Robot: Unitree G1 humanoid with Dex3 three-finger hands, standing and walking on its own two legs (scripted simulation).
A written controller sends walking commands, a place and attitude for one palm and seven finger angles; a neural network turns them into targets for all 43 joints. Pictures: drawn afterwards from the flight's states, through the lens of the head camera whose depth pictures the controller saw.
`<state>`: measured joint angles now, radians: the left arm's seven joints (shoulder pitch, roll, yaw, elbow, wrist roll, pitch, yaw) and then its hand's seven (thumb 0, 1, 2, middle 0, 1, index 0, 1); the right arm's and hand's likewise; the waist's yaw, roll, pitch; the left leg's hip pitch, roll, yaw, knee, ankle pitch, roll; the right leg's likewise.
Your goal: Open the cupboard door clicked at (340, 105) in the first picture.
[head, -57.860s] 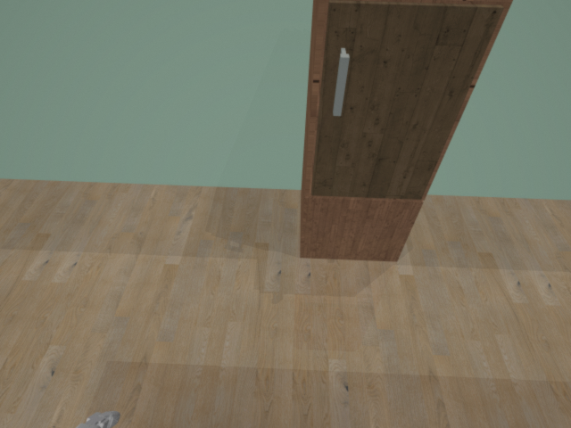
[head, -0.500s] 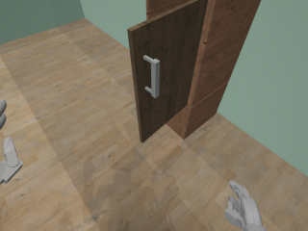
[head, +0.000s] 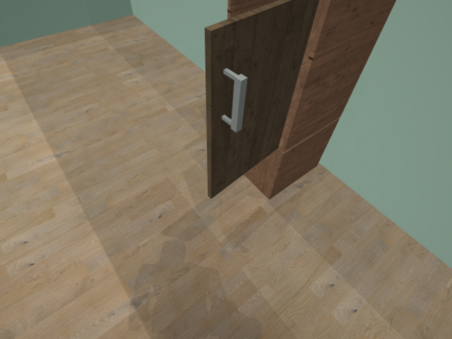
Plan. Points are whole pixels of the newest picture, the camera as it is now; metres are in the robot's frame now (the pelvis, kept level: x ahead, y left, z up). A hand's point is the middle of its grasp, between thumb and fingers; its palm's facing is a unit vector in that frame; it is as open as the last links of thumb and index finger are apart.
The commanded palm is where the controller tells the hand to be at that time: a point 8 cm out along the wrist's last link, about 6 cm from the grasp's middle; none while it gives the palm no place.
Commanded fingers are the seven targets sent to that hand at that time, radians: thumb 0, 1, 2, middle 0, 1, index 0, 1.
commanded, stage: let the arm hang, fingers relaxed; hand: left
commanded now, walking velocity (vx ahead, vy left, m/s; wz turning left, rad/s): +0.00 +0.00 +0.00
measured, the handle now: (232, 101) +0.61 +0.02 +0.06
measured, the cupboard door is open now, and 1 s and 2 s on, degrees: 95 95 95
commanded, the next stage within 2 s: look to check the result in 0.70 s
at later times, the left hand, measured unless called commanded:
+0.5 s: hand out of the picture +0.03 +0.19 -0.17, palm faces +0.00 -0.98 -0.20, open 7.3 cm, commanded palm none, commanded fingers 0.00 0.90 0.90 -0.20 -0.30 -0.20 -0.30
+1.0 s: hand out of the picture +0.05 +0.19 -0.16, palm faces +0.00 -0.98 -0.21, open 7.4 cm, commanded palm none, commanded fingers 0.00 0.90 0.90 -0.20 -0.30 -0.20 -0.30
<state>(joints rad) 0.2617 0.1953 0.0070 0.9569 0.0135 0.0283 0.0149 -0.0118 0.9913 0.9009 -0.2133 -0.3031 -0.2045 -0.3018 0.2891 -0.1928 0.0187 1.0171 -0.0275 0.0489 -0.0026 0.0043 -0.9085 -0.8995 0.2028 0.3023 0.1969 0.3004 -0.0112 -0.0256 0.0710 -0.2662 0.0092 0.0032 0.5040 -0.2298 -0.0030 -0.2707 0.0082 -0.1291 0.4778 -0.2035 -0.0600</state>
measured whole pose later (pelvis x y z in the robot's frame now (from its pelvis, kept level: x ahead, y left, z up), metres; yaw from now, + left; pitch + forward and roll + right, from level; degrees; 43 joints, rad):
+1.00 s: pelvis +0.04 +0.01 +0.01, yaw -1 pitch -1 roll +0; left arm 0.23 0.16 0.01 1.15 0.01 -0.02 0.02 0.00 0.90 0.90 -0.20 -0.30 -0.20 -0.30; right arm 0.24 -0.16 0.01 1.14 -0.02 0.00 -0.03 0.00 -0.91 -0.90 0.20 0.30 0.20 0.30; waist -0.01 0.02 0.05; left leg -0.14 -0.01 0.03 0.37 -0.22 0.02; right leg -0.17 0.00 -0.09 0.38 -0.20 -0.03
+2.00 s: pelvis +0.05 -0.01 +0.01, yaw -1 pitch -1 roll +0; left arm 0.16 0.23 0.02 1.15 0.01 -0.03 0.01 0.00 0.90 0.90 -0.21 -0.30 -0.20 -0.30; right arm 0.18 -0.24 0.01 1.14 -0.02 0.01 -0.02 0.00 -0.91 -0.90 0.20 0.30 0.20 0.30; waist -0.01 0.03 0.05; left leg -0.08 0.02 0.03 0.30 -0.20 -0.02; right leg -0.12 0.03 -0.10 0.31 -0.19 -0.07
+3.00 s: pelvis +0.05 -0.01 +0.01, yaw -2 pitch -1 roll +0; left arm 0.14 0.26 0.01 1.15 0.01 -0.03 0.01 0.00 0.90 0.90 -0.21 -0.30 -0.20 -0.30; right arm 0.16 -0.27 0.01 1.14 -0.02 0.00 -0.02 0.00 -0.91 -0.90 0.21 0.30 0.20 0.30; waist -0.01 0.02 0.05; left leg -0.08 0.02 0.03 0.28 -0.19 -0.02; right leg -0.11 0.03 -0.10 0.29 -0.17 -0.06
